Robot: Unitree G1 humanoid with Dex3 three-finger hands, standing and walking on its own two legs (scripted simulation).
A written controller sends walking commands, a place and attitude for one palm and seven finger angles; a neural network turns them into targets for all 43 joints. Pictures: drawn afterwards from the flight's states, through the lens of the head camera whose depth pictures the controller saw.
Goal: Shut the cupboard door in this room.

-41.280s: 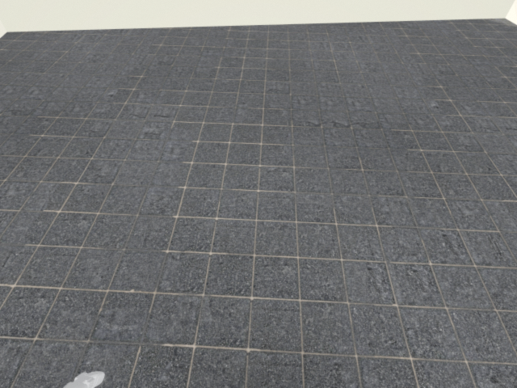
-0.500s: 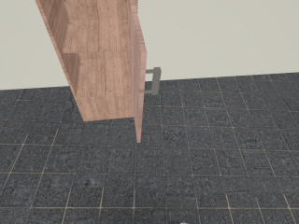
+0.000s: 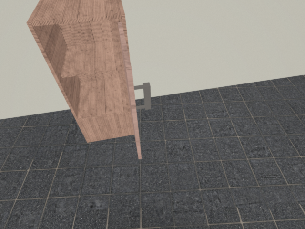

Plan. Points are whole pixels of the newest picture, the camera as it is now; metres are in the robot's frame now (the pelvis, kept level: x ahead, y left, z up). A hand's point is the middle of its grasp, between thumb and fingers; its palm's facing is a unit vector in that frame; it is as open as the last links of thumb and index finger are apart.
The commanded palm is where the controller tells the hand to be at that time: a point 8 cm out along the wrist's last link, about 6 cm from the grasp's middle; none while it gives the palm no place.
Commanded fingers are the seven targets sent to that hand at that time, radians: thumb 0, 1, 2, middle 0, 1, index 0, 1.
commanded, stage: stand and wait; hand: left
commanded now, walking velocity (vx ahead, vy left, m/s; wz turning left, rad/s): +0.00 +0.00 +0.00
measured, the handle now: (142, 97) +0.59 +0.08 -0.04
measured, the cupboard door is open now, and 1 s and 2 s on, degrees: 90 90 90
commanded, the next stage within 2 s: turn or walk to find it in 0.14 s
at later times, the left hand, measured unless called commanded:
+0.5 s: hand out of the picture -0.01 +0.17 -0.18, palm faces +0.08 -0.98 -0.18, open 7.3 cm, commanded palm none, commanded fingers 0.00 0.90 0.90 -0.20 -0.30 -0.20 -0.30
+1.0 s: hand out of the picture +0.03 +0.22 -0.16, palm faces +0.23 -0.94 -0.25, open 7.4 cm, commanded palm none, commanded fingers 0.00 0.90 0.90 -0.20 -0.30 -0.20 -0.30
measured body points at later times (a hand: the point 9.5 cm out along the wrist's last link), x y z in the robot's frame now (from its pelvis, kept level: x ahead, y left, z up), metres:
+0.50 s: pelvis -0.01 +0.00 +0.00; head +0.00 +0.00 +0.45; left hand -0.02 +0.22 -0.16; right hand +0.00 -0.22 -0.16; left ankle -0.03 +0.13 -0.74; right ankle +0.00 -0.11 -0.74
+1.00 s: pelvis -0.01 -0.01 +0.00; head +0.02 +0.00 +0.44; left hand +0.02 +0.27 -0.14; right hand +0.07 -0.23 -0.16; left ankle -0.03 +0.13 -0.74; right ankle -0.03 -0.12 -0.70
